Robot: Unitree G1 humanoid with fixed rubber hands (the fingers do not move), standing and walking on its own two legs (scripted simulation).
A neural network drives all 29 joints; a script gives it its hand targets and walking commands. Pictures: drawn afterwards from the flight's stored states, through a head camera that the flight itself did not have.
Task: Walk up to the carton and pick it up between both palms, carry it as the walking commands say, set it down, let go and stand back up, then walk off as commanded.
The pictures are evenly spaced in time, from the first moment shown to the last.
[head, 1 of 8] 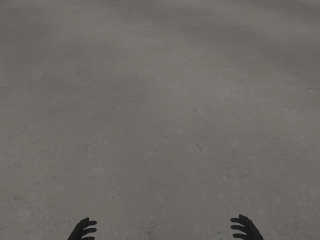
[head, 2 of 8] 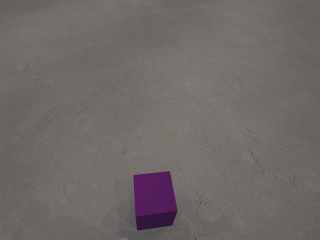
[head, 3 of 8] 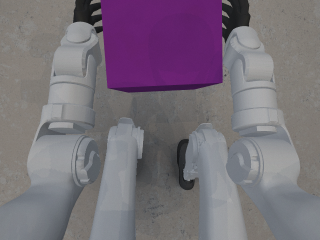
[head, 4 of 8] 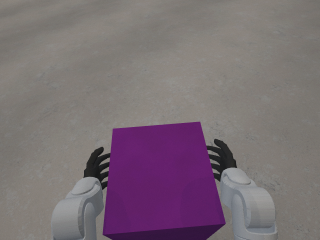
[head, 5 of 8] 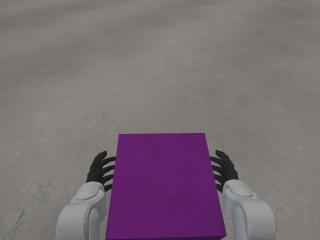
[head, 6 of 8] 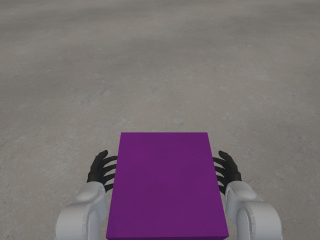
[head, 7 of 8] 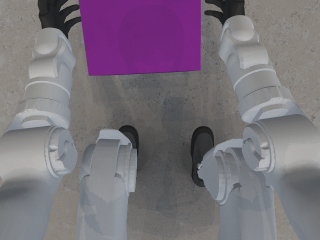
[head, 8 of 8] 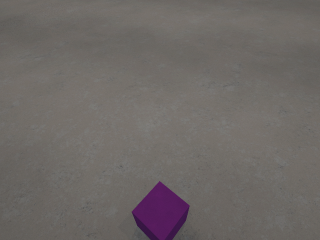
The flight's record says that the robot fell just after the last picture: no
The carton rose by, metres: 0.68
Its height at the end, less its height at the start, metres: +0.00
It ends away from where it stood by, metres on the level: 2.03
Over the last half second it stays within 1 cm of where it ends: yes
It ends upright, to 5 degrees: yes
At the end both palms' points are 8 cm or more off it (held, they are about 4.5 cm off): yes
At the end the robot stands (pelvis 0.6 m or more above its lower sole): yes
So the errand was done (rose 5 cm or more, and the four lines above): yes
